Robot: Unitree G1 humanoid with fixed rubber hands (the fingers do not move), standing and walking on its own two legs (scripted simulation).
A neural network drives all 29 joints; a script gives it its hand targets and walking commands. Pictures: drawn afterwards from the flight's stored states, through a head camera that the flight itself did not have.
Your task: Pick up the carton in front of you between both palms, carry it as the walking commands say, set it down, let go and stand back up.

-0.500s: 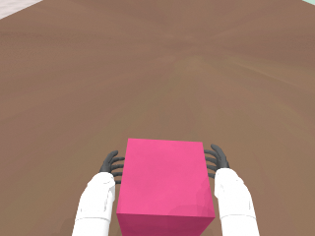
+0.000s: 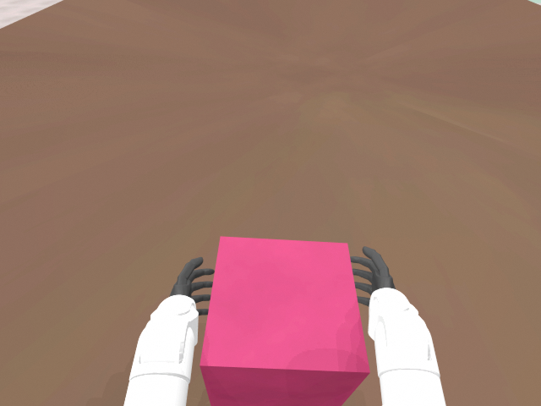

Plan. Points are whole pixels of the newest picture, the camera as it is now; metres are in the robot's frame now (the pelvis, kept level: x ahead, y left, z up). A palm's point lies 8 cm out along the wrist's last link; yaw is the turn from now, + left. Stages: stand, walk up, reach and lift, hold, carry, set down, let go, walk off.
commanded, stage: carry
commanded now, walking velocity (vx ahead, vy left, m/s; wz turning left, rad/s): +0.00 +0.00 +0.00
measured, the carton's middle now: (278, 331) +0.29 +0.00 -0.06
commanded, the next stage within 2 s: hold in 0.26 s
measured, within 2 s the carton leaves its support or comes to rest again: neither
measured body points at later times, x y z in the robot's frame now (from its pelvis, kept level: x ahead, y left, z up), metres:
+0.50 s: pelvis -0.01 -0.01 +0.01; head -0.04 -0.01 +0.46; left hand +0.25 +0.18 +0.03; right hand +0.31 -0.11 +0.05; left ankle -0.03 +0.08 -0.73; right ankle +0.06 -0.15 -0.73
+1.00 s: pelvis -0.02 -0.06 +0.01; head -0.06 -0.08 +0.46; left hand +0.24 +0.14 +0.04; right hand +0.31 -0.15 +0.05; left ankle -0.03 +0.08 -0.73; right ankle +0.06 -0.15 -0.73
